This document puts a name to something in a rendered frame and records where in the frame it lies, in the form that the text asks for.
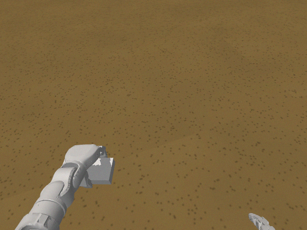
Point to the left robot arm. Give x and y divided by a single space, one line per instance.
50 208

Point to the left robot hand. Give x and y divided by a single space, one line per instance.
86 154

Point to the right robot hand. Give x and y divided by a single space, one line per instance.
260 222

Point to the small box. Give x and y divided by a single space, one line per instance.
101 172

